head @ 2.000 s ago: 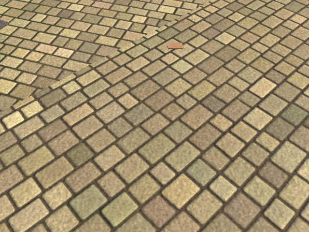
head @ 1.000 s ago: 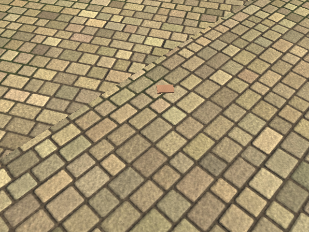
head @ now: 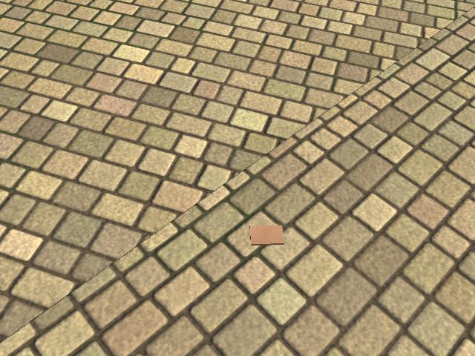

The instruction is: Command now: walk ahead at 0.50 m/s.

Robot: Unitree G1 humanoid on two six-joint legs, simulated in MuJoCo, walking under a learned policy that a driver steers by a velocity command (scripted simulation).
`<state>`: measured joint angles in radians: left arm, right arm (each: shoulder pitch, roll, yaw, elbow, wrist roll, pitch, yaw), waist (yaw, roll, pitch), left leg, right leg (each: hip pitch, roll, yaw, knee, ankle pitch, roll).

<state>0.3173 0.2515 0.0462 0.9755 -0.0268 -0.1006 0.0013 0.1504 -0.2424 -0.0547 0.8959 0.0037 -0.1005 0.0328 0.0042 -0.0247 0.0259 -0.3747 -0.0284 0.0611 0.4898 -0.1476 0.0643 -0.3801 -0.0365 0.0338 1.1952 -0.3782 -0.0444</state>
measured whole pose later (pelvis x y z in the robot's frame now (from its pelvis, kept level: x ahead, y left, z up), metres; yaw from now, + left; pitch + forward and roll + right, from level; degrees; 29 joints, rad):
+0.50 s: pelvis +0.28 -0.05 -0.01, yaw +0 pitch +2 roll +1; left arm 0.04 0.23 0.06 0.84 -0.01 -0.11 -0.03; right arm 0.37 -0.25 -0.05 1.03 0.01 -0.07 0.00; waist -0.05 0.00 0.03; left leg -0.13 0.00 -0.02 0.85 -0.51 0.02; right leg -0.48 -0.01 -0.05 0.56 -0.13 -0.05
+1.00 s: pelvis +0.55 -0.02 -0.01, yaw +0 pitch +2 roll -2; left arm 0.41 0.24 0.07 1.03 -0.02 -0.06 0.01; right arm 0.00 -0.23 -0.05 0.86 0.02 -0.09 0.04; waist 0.07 0.02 0.01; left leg -0.50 0.04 0.02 0.50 -0.04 0.07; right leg 0.08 0.00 -0.04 0.32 -0.42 0.01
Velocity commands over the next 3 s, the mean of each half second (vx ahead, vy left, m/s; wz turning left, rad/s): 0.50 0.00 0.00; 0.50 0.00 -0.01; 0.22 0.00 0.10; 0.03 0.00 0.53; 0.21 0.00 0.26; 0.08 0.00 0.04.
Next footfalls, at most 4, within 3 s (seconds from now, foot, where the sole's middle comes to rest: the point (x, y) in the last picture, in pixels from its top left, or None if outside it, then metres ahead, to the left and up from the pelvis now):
0.44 right None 0.42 -0.15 -0.77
1.00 left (210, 270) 0.73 0.10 -0.77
1.48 right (279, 244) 0.82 -0.12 -0.77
1.90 left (198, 269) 0.73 0.13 -0.77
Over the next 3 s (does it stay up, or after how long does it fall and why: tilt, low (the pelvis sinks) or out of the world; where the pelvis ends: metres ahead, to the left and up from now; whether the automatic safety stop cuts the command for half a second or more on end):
stays up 0.87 0.07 0.00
